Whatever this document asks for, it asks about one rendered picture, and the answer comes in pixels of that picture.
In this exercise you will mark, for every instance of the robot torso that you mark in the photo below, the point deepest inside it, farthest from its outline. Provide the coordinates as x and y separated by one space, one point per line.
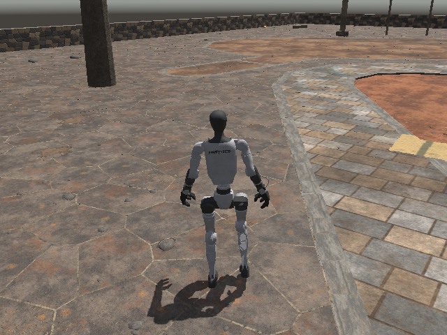
221 161

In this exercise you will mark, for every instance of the left robot upper arm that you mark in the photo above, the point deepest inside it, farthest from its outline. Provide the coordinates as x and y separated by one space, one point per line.
198 149

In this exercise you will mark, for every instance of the right robot hand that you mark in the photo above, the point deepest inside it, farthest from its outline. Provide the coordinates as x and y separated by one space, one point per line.
265 197

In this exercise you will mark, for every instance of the robot right thigh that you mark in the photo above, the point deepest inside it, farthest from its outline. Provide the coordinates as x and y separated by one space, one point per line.
241 204

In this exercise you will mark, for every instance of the robot left forearm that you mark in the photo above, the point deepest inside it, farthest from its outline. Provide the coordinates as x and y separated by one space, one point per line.
187 184

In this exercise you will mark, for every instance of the left robot hand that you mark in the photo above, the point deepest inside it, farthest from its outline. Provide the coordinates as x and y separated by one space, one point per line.
183 198

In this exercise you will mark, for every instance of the right robot upper arm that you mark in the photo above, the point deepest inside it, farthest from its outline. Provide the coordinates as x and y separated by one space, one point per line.
246 156

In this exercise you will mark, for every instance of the robot right forearm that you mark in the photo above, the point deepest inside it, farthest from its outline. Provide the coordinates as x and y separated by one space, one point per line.
258 183

